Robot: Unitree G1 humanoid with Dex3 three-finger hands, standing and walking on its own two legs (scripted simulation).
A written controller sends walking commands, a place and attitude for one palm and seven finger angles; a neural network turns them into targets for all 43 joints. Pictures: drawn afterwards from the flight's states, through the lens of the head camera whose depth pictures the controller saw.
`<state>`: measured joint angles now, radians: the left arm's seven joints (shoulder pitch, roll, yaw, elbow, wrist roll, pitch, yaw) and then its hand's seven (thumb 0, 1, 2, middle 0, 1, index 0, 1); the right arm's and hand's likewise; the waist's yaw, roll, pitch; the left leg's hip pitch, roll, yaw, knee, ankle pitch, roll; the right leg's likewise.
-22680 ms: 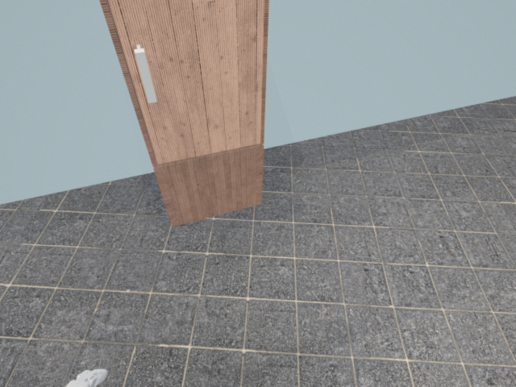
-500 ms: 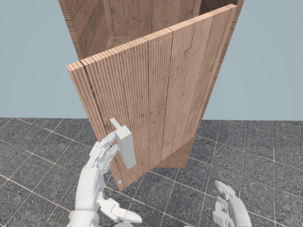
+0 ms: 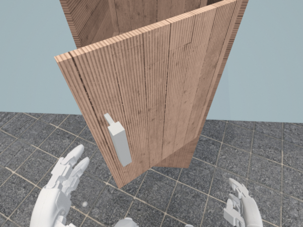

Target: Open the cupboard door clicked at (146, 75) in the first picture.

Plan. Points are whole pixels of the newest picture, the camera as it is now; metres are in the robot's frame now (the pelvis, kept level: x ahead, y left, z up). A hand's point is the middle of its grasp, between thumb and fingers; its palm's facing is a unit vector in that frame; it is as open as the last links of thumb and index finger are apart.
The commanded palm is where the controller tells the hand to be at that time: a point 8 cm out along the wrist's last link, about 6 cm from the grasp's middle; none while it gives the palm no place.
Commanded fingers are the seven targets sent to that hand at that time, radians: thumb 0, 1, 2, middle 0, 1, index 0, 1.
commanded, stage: draw the hand back to the body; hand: left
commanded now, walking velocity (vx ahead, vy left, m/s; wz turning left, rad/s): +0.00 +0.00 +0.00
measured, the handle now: (117, 140) +0.30 +0.11 +0.09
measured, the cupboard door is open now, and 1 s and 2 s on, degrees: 38 38 38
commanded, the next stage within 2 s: step back with the hand held close in 1.66 s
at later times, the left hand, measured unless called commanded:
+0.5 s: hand (55, 194) +0.16 +0.19 +0.13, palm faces +0.02 -1.00 -0.07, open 16.3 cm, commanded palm +0.13 +0.25 +0.15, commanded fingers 0.00 -0.43 0.33 -0.15 -0.30 -0.15 -0.30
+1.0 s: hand (7, 162) +0.19 +0.26 +0.19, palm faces +0.34 -0.86 -0.39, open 12.5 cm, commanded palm +0.15 +0.30 +0.21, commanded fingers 0.00 0.44 0.70 -0.18 -0.30 -0.18 -0.30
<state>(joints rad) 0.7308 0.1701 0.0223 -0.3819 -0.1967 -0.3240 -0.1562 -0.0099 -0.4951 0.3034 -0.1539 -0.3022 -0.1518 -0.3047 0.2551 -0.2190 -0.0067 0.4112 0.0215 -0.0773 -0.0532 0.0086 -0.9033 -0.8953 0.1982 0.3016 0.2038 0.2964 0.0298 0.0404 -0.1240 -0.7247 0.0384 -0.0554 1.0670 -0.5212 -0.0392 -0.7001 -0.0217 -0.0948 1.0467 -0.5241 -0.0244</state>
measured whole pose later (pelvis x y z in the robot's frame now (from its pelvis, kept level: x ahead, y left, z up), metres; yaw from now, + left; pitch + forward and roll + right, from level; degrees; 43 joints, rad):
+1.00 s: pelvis +0.01 +0.03 +0.06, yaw -1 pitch -2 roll -1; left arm 0.58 0.33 0.20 -0.49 -0.04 -0.02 0.14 0.00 0.11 0.57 -0.18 -0.30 -0.18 -0.31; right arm 0.24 -0.21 0.08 0.55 0.01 -0.14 -0.11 0.01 -0.90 -0.90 0.20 0.30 0.21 0.30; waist 0.06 0.05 -0.03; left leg -0.26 0.01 0.00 0.65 -0.36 0.01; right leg -0.23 -0.04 -0.06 0.59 -0.33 0.02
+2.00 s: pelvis -0.01 +0.02 +0.07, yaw -2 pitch -1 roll -1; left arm 0.51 0.38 0.37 -0.44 -0.05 -0.12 0.11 0.02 0.89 0.90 -0.21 -0.30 -0.21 -0.31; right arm 0.14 -0.24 0.01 0.58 0.00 -0.03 -0.08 0.01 -0.90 -0.89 0.20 0.30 0.21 0.30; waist 0.02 0.04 0.06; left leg -0.21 0.04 0.00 0.46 -0.23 -0.02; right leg -0.18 0.00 -0.05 0.40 -0.19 0.00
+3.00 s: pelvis -0.22 +0.03 +0.05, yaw +3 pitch +2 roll -1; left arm 0.58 0.43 0.42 -0.61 -0.06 -0.21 0.14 0.02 0.89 0.90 -0.21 -0.30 -0.21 -0.31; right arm 0.18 -0.19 0.02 0.67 0.00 -0.11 -0.04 0.01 -0.90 -0.89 0.20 0.30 0.21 0.30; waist 0.05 -0.03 0.00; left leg -0.70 -0.01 0.00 1.00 -0.28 -0.04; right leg -0.18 0.04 -0.03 0.60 -0.46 -0.04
